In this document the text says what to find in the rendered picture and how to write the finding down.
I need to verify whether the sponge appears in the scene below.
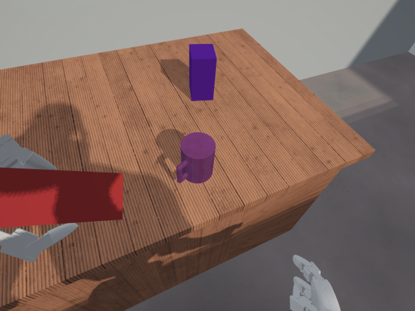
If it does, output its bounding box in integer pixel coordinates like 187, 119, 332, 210
0, 168, 123, 227

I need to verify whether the left robot hand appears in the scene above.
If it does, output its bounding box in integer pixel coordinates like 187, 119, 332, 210
0, 134, 78, 262

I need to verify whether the table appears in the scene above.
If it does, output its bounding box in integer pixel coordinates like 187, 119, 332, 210
0, 29, 375, 311

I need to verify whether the right robot hand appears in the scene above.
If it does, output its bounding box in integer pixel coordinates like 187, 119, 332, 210
290, 255, 341, 311

